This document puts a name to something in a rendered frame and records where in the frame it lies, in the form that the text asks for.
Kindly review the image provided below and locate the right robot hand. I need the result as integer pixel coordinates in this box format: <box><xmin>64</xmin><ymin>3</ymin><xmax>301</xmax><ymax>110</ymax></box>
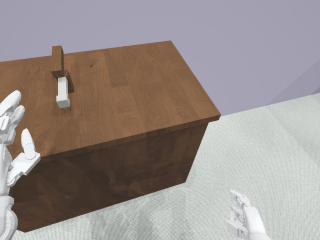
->
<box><xmin>227</xmin><ymin>189</ymin><xmax>267</xmax><ymax>240</ymax></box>

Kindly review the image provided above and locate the tap lever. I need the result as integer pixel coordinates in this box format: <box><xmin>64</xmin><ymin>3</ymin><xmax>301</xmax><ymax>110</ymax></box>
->
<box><xmin>56</xmin><ymin>77</ymin><xmax>70</xmax><ymax>108</ymax></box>

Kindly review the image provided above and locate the left robot hand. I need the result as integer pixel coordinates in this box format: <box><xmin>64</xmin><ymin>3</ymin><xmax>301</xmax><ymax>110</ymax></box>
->
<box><xmin>0</xmin><ymin>90</ymin><xmax>41</xmax><ymax>196</ymax></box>

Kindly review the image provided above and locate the left robot forearm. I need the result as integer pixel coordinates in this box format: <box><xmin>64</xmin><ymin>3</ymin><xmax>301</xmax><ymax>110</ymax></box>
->
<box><xmin>0</xmin><ymin>195</ymin><xmax>18</xmax><ymax>240</ymax></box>

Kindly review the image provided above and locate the counter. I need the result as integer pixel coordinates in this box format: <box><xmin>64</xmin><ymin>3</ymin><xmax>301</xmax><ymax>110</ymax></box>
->
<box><xmin>0</xmin><ymin>40</ymin><xmax>221</xmax><ymax>233</ymax></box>

